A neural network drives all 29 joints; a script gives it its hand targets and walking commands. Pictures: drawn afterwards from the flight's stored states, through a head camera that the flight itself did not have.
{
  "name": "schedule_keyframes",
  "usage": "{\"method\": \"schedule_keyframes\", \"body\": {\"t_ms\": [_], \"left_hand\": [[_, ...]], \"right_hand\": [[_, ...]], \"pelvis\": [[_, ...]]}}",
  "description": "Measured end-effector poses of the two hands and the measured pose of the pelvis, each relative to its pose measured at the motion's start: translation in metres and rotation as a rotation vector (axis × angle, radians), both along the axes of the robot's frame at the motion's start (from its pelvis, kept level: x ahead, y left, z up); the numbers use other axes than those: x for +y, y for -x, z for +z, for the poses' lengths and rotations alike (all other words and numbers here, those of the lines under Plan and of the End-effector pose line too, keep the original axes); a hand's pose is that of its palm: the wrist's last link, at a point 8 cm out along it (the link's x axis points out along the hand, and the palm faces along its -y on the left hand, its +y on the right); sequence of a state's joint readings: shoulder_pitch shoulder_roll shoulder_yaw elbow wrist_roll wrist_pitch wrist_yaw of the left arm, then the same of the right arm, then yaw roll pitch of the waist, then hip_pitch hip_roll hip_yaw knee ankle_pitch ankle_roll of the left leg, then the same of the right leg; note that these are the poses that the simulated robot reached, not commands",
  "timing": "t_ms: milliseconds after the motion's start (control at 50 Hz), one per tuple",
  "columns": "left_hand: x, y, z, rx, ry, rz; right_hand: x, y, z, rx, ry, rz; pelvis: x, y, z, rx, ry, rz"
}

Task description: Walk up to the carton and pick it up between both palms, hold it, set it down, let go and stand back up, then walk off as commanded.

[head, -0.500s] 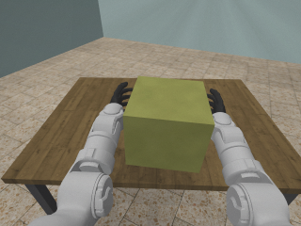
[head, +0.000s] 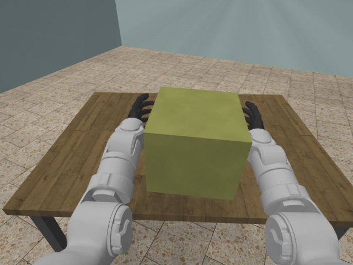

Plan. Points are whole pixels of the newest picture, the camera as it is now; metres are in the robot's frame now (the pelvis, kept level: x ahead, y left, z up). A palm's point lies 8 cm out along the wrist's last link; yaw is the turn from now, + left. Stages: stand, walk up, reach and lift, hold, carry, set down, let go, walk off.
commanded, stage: hold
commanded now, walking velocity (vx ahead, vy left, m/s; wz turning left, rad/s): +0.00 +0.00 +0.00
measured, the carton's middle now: (194, 139) +0.37 -0.01 +0.17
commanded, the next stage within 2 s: none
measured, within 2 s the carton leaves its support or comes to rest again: neither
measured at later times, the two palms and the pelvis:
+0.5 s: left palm (131, 122) +0.38 +0.13 +0.21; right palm (255, 131) +0.38 -0.15 +0.19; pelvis +0.00 +0.00 +0.00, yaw +0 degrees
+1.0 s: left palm (131, 123) +0.38 +0.13 +0.21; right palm (254, 131) +0.38 -0.14 +0.19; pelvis +0.00 +0.00 +0.00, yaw +0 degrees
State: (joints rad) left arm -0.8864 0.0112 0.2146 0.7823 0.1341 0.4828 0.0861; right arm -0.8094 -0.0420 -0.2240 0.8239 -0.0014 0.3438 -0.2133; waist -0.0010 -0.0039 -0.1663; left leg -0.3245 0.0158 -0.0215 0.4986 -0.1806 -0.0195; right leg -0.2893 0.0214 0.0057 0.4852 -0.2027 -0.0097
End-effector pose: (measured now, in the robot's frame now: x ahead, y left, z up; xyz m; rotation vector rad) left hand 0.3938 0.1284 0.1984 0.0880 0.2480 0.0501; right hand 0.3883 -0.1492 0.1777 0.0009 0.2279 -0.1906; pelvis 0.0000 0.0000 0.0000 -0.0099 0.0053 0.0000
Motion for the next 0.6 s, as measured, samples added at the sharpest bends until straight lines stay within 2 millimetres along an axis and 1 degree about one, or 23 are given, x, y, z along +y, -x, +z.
{"method": "schedule_keyframes", "body": {"t_ms": [80, 200, 320, 440, 600], "left_hand": [[0.0, 0.0, 0.001, -0.003, 0.002, 0.0], [0.0, 0.002, 0.012, -0.037, 0.006, 0.001], [0.002, 0.007, 0.01, -0.019, 0.001, 0.003], [0.004, 0.014, 0.015, -0.032, 0.001, 0.008], [0.004, 0.017, 0.015, -0.029, 0.0, 0.009]], "right_hand": [[0.0, 0.0, 0.002, -0.003, 0.0, 0.0], [0.0, 0.002, 0.011, -0.038, -0.006, -0.002], [0.002, 0.006, 0.011, -0.021, -0.007, 0.003], [0.004, 0.01, 0.015, -0.033, -0.006, 0.008], [0.004, 0.013, 0.015, -0.032, -0.006, 0.01]], "pelvis": [[0.0, 0.0, 0.0, 0.0, 0.0, 0.0], [0.0, 0.0, 0.0, -0.005, 0.0, 0.0], [0.001, 0.001, 0.0, -0.018, 0.001, 0.001], [0.001, 0.003, 0.0, -0.026, 0.002, 0.001], [0.001, 0.005, 0.0, -0.03, 0.002, 0.001]]}}
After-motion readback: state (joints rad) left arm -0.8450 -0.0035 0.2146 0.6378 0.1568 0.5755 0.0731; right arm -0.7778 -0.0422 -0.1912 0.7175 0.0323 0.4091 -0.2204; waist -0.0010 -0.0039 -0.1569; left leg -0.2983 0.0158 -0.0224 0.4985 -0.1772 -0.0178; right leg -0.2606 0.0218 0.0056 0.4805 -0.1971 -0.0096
